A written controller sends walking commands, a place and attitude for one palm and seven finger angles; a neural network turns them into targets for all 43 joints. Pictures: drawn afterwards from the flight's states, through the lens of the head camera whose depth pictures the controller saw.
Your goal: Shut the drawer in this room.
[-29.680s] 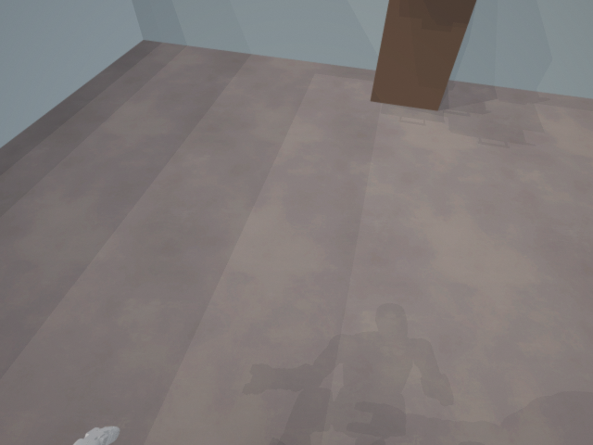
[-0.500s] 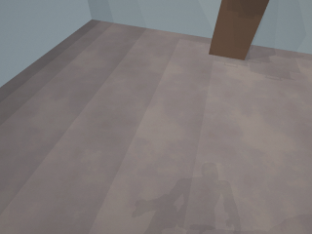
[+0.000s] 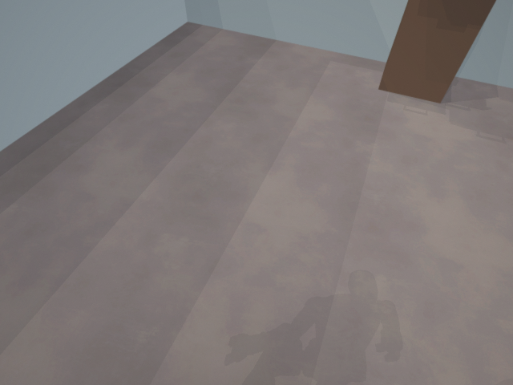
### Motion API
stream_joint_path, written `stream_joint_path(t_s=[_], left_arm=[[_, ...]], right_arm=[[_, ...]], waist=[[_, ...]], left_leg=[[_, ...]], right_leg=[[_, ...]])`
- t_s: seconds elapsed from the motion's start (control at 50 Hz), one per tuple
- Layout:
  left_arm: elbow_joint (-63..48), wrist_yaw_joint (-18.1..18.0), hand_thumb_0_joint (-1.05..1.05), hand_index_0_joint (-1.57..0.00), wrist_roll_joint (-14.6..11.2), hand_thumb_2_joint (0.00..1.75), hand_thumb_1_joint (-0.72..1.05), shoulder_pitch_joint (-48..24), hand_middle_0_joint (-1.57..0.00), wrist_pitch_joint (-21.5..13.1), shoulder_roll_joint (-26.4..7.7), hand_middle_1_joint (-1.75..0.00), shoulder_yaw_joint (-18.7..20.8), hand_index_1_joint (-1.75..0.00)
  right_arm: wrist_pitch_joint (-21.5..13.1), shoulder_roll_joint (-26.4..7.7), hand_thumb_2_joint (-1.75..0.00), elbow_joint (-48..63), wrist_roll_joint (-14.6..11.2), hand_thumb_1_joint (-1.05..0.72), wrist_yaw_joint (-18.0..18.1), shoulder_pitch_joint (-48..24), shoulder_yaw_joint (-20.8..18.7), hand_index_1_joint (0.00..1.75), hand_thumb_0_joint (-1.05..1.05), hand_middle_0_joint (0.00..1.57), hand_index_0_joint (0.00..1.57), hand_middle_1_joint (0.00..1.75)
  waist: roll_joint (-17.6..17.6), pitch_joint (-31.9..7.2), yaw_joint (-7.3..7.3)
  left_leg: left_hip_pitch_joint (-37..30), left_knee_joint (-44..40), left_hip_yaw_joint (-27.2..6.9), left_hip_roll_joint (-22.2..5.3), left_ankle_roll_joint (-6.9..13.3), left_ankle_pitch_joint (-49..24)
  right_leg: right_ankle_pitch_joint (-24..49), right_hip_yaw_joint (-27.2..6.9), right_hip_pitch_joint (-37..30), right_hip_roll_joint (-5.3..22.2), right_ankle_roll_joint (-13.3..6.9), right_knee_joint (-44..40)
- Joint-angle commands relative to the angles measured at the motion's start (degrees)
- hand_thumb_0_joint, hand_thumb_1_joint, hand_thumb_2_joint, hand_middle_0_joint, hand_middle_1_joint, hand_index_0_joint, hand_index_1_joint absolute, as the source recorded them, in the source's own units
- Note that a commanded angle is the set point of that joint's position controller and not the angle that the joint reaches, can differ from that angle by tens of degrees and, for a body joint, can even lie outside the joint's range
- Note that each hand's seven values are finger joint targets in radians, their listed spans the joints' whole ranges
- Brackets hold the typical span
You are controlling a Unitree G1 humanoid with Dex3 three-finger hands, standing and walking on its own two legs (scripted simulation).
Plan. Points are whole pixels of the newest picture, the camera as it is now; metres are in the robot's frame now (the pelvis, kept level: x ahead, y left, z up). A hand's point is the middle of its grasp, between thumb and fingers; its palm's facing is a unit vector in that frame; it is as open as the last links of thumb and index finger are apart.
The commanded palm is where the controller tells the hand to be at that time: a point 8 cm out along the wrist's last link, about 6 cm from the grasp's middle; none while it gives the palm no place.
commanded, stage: turn or walk to find it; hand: left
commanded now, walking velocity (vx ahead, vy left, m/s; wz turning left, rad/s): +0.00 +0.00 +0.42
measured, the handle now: out of the picture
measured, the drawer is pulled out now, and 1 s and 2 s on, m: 0.17 0.17 0.17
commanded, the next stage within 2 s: stand and wait in 0.32 s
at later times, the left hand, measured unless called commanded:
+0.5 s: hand out of the picture +0.03 +0.20 -0.17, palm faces +0.15 -0.95 -0.27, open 7.4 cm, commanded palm none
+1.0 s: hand out of the picture -0.02 +0.19 -0.18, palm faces +0.05 -0.98 -0.19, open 7.4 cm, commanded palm none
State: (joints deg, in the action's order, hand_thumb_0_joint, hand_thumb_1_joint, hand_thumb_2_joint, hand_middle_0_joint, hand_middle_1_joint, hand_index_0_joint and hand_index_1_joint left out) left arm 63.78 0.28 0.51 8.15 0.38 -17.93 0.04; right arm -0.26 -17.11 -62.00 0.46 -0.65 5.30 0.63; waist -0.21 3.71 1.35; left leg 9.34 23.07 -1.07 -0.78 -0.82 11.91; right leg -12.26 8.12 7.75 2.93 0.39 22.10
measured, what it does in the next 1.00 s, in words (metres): steps on the spot: right foot, then left foot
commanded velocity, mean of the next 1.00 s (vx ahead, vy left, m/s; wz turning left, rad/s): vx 0.09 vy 0.00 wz -0.21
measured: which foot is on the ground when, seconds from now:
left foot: down 0.00-0.54, up 0.56-0.90, down 0.92-1.00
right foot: down 0.00-0.28, up 0.30-0.50, down 0.52-0.92, up 0.94-1.00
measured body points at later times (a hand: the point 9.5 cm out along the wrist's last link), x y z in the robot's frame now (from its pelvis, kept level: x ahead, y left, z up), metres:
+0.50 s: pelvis -0.02 -0.02 -0.01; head +0.02 -0.02 +0.44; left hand +0.02 +0.25 -0.15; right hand +0.04 -0.26 -0.16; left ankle +0.01 +0.13 -0.74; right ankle -0.02 -0.14 -0.73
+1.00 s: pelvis -0.02 -0.01 -0.01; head +0.00 +0.01 +0.44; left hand -0.02 +0.24 -0.17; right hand +0.06 -0.26 -0.14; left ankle -0.05 +0.10 -0.75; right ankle -0.01 -0.14 -0.71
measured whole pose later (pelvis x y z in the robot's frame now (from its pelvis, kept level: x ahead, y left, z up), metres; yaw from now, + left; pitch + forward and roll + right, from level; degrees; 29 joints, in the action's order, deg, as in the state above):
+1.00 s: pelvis -0.02 -0.01 -0.01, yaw -2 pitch -1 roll -1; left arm 58.9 1.4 1.4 16.8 3.4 -13.0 4.0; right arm -1.7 -11.9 -55.6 1.1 0.7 10.8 -1.5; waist 2.0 2.5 2.2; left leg 9.2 27.6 4.5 -1.7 0.8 17.5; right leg -24.4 -3.1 23.3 -2.1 0.2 48.4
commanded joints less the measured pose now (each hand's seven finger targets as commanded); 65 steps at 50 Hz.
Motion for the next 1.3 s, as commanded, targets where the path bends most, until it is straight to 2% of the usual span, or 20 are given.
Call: stream_joint_path(t_s=[0.0, 0.2, 0.22, 0.26, 0.3, 0.38, 0.46, 0.52, 0.54, 0.56, 0.6, 0.7, 0.8, 0.86, 0.9, 0.92, 0.98, 1.04, 1.18, 1.28], left_arm=[[-3.4, -1.4, 0.00, -0.20, 0.0, 0.90, 0.90, 1.3, -0.20, -0.1, -7.6, -0.30, 2.1, -0.30], [-8.8, -1.9, 0.00, -0.20, 0.6, 0.90, 0.90, 0.8, -0.20, 0.8, -7.7, -0.30, 3.7, -0.30], [-9.3, -1.9, 0.00, -0.20, 0.6, 0.90, 0.90, 0.2, -0.20, 0.9, -6.7, -0.30, 3.7, -0.30], [-10.7, -1.8, 0.00, -0.20, 0.1, 0.90, 0.90, -0.7, -0.20, 1.3, -3.3, -0.30, 3.2, -0.30], [-11.9, -1.9, 0.00, -0.20, 0.3, 0.90, 0.90, -2.0, -0.20, 1.3, -3.2, -0.30, 3.2, -0.30], [-9.6, -1.4, 0.00, -0.20, 0.3, 0.90, 0.90, 0.9, -0.20, 0.2, -0.5, -0.30, 2.1, -0.30], [-6.7, -1.0, 0.00, -0.20, 0.2, 0.90, 0.90, 3.9, -0.20, -1.7, -7.1, -0.30, 3.4, -0.30], [-6.8, -1.2, 0.00, -0.20, 0.5, 0.90, 0.90, 1.7, -0.20, -0.7, -9.4, -0.30, 3.1, -0.30], [-7.4, -1.1, 0.00, -0.20, 0.6, 0.90, 0.90, 1.6, -0.20, -0.6, -9.2, -0.30, 3.8, -0.30], [-7.2, -1.1, 0.00, -0.20, 0.7, 0.90, 0.90, 1.7, -0.20, -0.1, -7.8, -0.30, 3.8, -0.30], [-7.0, -1.0, 0.00, -0.20, 0.7, 0.90, 0.90, 2.3, -0.20, 0.6, -6.3, -0.30, 3.9, -0.30], [-7.5, -1.3, 0.00, -0.20, 0.8, 0.90, 0.90, 7.8, -0.20, 0.3, -6.6, -0.30, 4.9, -0.30], [-8.4, -1.0, 0.00, -0.20, 1.1, 0.90, 0.90, 9.5, -0.20, 0.1, -7.2, -0.30, 5.8, -0.30], [-10.3, -0.4, 0.00, -0.20, 0.5, 0.90, 0.90, 5.1, -0.20, 0.2, -6.0, -0.30, 5.8, -0.30], [-12.7, 0.8, 0.00, -0.20, 0.0, 0.90, 0.90, 4.7, -0.20, 0.3, 0.3, -0.30, 4.3, -0.30], [-14.4, 0.9, 0.00, -0.20, 0.6, 0.90, 0.90, 0.9, -0.20, 0.2, -1.5, -0.30, 5.0, -0.30], [-12.4, 2.2, 0.00, -0.20, 1.5, 0.90, 0.90, 1.9, -0.20, 0.8, -1.3, -0.30, 5.9, -0.30], [-11.8, 2.7, 0.00, -0.20, 1.5, 0.90, 0.90, 3.3, -0.20, 0.8, 1.0, -0.30, 5.5, -0.30], [-15.0, 3.2, 0.00, -0.20, 1.3, 0.90, 0.90, -5.9, -0.20, 0.5, 3.7, -0.30, 4.3, -0.30], [-14.3, 3.1, 0.00, -0.20, 1.2, 0.90, 0.90, -5.1, -0.20, -0.7, 3.4, -0.30, 4.2, -0.30]], right_arm=[[0.3, -7.6, -0.90, 3.3, 0.2, -0.90, 1.0, 1.8, -2.4, 0.30, 0.00, 0.20, 0.20, 0.30], [1.6, -5.2, -0.90, 6.7, 0.5, -0.90, 1.0, 7.0, -4.1, 0.30, 0.00, 0.20, 0.20, 0.30], [1.4, -5.5, -0.90, 6.9, 0.7, -0.90, 0.9, 7.9, -4.3, 0.30, 0.00, 0.20, 0.20, 0.30], [0.7, -9.2, -0.90, 7.5, 1.0, -0.90, 1.3, 9.8, -5.2, 0.30, 0.00, 0.20, 0.20, 0.30], [0.4, -9.9, -0.90, 7.1, 0.9, -0.90, 2.2, 11.7, -5.9, 0.30, 0.00, 0.20, 0.20, 0.30], [-0.1, -7.3, -0.90, 6.4, 1.0, -0.90, 2.9, 10.3, -5.4, 0.30, 0.00, 0.20, 0.20, 0.30], [-1.2, -13.2, -0.90, 4.8, 0.1, -0.90, 2.8, 5.3, -6.6, 0.30, 0.00, 0.20, 0.20, 0.30], [-0.1, -2.3, -0.90, 4.6, 0.1, -0.90, 1.8, 7.5, -4.2, 0.30, 0.00, 0.20, 0.20, 0.30], [1.0, -2.0, -0.90, 4.7, 0.6, -0.90, 2.1, 6.1, -4.2, 0.30, 0.00, 0.20, 0.20, 0.30], [1.5, -2.9, -0.90, 4.6, 0.9, -0.90, 2.1, 5.3, -4.4, 0.30, 0.00, 0.20, 0.20, 0.30], [1.2, -2.8, -0.90, 3.7, 0.9, -0.90, 2.1, 6.5, -4.5, 0.30, 0.00, 0.20, 0.20, 0.30], [1.0, -2.2, -0.90, 6.4, 0.2, -0.90, 2.5, 3.8, -4.2, 0.30, 0.00, 0.20, 0.20, 0.30], [-0.2, -1.9, -0.90, 9.0, 0.2, -0.90, 2.4, 2.6, -4.1, 0.30, 0.00, 0.20, 0.20, 0.30], [-1.8, -2.2, -0.90, 7.5, 0.0, -0.90, 2.5, 9.7, -4.1, 0.30, 0.00, 0.20, 0.20, 0.30], [-2.1, -11.8, -0.90, 7.0, 0.8, -0.90, 2.9, 14.8, -6.5, 0.30, 0.00, 0.20, 0.20, 0.30], [-1.7, -12.7, -0.90, 7.6, 0.8, -0.90, 2.6, 14.5, -6.8, 0.30, 0.00, 0.20, 0.20, 0.30], [-2.3, -6.3, -0.90, 8.4, 0.9, -0.90, 2.5, 9.4, -5.3, 0.30, 0.00, 0.20, 0.20, 0.30], [-3.4, -3.8, -0.90, 7.5, 0.7, -0.90, 2.6, 12.6, -4.9, 0.30, 0.00, 0.20, 0.20, 0.30], [-4.1, -2.0, -0.90, 4.0, 1.2, -0.90, 2.5, 20.1, -5.3, 0.30, 0.00, 0.20, 0.20, 0.30], [-3.9, -3.8, -0.90, 2.5, 1.4, -0.90, 2.1, 19.8, -5.9, 0.30, 0.00, 0.20, 0.20, 0.30]], waist=[[-0.6, -4.5, -0.68], [3.7, -4.7, -1.91], [0.6, -4.2, -2.47], [-14.6, -2.9, -3.54], [-13.3, -4.7, -3.63], [-7.7, -10.4, -2.35], [-5.0, -10.4, 0.88], [7.9, -0.3, -1.82], [16.2, 3.2, -0.66], [16.9, 7.3, -0.27], [10.0, 5.5, -1.34], [8.9, -2.5, 0.61], [10.8, -6.2, 1.39], [8.0, -8.0, -2.68], [-17.1, -6.2, -5.46], [-16.4, -1.9, -6.51], [-7.8, 5.7, -1.87], [-5.9, 3.8, -1.59], [-7.9, 5.7, -4.17], [-8.4, 2.0, -2.84]], left_leg=[[4.7, -0.2, -5.3, -6.0, 1.1, -12.5], [9.0, 12.6, -3.8, -4.3, 1.2, -8.0], [8.9, 9.2, -7.5, -5.8, 2.2, -10.4], [8.1, -4.8, -29.3, -13.3, 8.8, -16.5], [1.1, -5.0, -33.6, -15.4, 13.6, -18.1], [-4.8, -2.6, -23.3, -10.8, 12.0, -17.1], [0.6, 0.7, -15.0, -6.6, 7.4, -8.1], [11.2, 7.6, -3.4, 0.4, -0.2, 10.2], [10.9, 12.4, -2.4, 0.2, -0.6, 13.2], [12.2, 17.2, -2.2, -0.6, -0.4, 14.0], [13.7, 23.4, -0.5, -0.9, -0.2, 13.2], [15.6, 25.0, 1.4, -0.7, -1.7, 13.9], [12.4, 16.2, 2.1, 0.0, -1.8, 15.0], [-6.3, -1.9, 3.6, 0.0, -1.1, 6.3], [-20.2, -12.4, -20.5, -22.4, 5.2, 20.1], [-11.9, -15.6, -24.4, -28.3, 9.4, 25.6], [-1.3, -16.6, -10.9, -20.2, 6.8, 21.1], [-3.9, -14.0, -2.0, -17.2, 6.4, 7.2], [-10.4, -10.7, 6.1, -18.6, 7.6, -10.4], [-9.4, -3.0, 11.3, -19.0, 5.9, -27.8]], right_leg=[[6.6, -4.0, -2.7, 7.1, 0.1, 0.0], [3.9, -2.4, 3.5, 14.1, -3.8, 5.2], [1.5, -0.5, 5.4, 11.6, -2.4, 9.3], [-14.6, 0.3, 11.1, -0.1, 2.0, 25.1], [-22.5, -8.0, 19.4, -0.3, 1.6, 35.8], [-18.3, -8.6, 17.3, -1.3, 1.8, 29.8], [-2.8, -8.1, -0.6, -1.5, 0.5, 2.0], [-10.3, -26.2, 3.8, 13.6, -5.0, -9.1], [-18.6, -31.4, 11.0, 14.7, -6.7, -13.3], [-19.5, -33.0, 14.1, 14.3, -7.7, -14.4], [-4.3, -29.1, 9.8, 12.3, -8.8, -9.6], [25.4, -25.2, -2.1, 10.3, -10.1, -1.7], [11.5, -30.6, -3.3, 9.4, -11.1, -2.9], [-1.6, -27.7, 9.2, 4.4, -7.2, 0.8], [-20.5, -12.9, 32.4, -6.8, -1.2, 22.5], [-20.4, -11.7, 34.5, -2.7, -0.2, 31.1], [-8.7, -9.9, 32.7, 0.3, 1.0, 42.3], [-2.8, -8.0, 33.3, 1.4, 2.0, 44.4], [-0.6, -3.4, 35.9, 3.6, 2.0, 31.0], [-3.0, 1.2, 20.1, -0.4, -1.6, 17.1]])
